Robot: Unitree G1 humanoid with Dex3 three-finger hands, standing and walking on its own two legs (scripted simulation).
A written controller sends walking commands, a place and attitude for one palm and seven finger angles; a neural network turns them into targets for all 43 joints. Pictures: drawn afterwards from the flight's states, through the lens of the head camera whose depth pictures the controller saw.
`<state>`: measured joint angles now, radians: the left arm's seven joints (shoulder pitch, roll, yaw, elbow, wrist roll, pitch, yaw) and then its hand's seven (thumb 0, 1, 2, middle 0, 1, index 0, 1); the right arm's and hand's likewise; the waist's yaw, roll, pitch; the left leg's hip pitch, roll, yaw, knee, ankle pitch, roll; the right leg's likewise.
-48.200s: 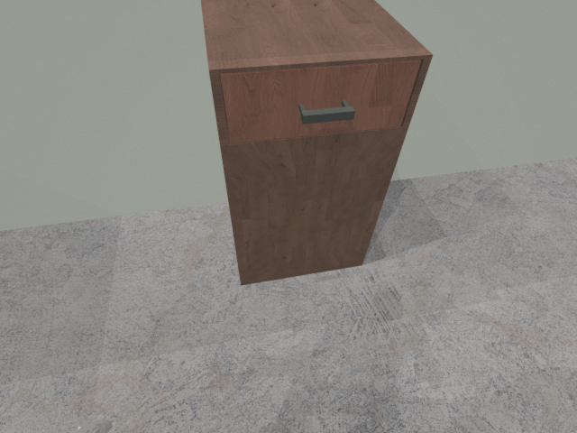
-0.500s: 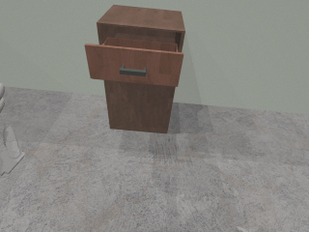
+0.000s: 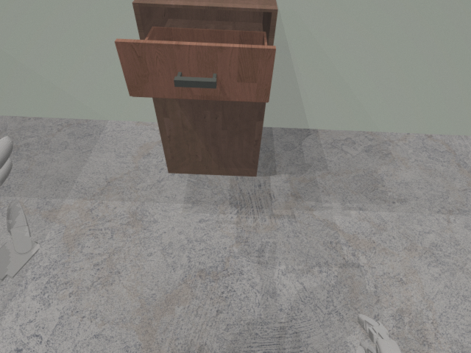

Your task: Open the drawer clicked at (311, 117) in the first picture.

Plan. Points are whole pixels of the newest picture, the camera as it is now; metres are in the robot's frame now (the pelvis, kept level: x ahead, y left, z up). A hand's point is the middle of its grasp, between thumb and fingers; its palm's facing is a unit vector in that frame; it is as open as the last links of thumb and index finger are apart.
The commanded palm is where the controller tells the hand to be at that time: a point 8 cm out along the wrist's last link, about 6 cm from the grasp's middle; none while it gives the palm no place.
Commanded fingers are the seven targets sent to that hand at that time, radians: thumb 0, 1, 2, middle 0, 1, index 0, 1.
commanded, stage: let the arm hang, fingers relaxed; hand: left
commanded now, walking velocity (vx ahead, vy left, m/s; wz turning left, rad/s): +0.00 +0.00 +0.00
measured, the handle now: (196, 79) +0.85 +0.16 +0.03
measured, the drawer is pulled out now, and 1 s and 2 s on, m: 0.29 0.29 0.29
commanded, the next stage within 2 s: look to check the result in 1.12 s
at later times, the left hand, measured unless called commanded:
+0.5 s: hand out of the picture +0.01 +0.18 -0.16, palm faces +0.04 -0.96 -0.26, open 7.0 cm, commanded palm none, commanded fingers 0.00 0.90 0.90 -0.20 -0.30 -0.20 -0.30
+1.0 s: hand out of the picture +0.08 +0.17 -0.15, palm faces +0.04 -0.97 -0.23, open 7.3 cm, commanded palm none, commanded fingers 0.00 0.90 0.90 -0.20 -0.30 -0.20 -0.30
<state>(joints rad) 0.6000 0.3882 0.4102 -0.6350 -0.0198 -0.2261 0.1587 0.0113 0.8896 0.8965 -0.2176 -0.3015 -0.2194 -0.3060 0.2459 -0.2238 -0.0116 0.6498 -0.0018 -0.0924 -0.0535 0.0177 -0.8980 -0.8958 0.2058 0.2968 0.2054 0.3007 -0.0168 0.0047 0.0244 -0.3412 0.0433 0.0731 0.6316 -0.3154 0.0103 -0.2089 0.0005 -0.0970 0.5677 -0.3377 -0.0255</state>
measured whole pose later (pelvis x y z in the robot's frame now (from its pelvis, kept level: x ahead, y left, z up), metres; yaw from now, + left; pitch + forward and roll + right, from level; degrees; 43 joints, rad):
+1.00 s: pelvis +0.03 -0.02 +0.02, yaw +3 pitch -2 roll +0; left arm 0.16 0.19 0.01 1.13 0.01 -0.01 0.02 0.00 0.91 0.90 -0.20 -0.30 -0.21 -0.30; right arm 0.19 -0.19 -0.01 1.13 -0.02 0.00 -0.02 0.01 -0.90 -0.90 0.20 0.30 0.20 0.30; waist -0.02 0.02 0.05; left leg -0.18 0.02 0.03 0.36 -0.15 -0.01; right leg -0.09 0.01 0.00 0.36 -0.24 -0.01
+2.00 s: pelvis +0.04 -0.03 +0.02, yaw +3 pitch -2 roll +0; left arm 0.09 0.31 0.01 1.13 0.01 -0.02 0.01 0.00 0.91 0.90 -0.21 -0.30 -0.21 -0.30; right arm 0.10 -0.31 -0.02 1.12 -0.02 0.00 -0.01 0.01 -0.90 -0.90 0.20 0.30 0.20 0.30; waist -0.02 0.01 0.07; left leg -0.14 0.03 0.02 0.30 -0.14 -0.02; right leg -0.04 0.01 0.00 0.29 -0.22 -0.02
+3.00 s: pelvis +0.05 -0.03 +0.02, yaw +3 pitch -2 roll +0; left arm 0.10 0.32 0.01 1.13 0.01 -0.02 0.00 0.00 0.91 0.90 -0.21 -0.30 -0.21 -0.30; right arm 0.10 -0.32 -0.01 1.12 -0.01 0.00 -0.01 0.01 -0.90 -0.90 0.20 0.30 0.20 0.30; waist -0.02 0.01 0.07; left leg -0.12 0.03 0.03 0.29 -0.14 -0.02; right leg -0.03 0.02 0.01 0.27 -0.22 -0.02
